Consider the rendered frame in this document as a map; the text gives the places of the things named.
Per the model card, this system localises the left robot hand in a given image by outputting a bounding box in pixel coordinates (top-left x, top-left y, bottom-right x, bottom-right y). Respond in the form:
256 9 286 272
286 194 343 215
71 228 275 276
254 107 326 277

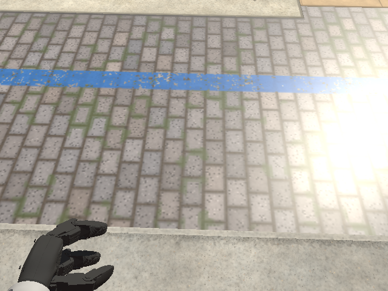
18 218 114 291

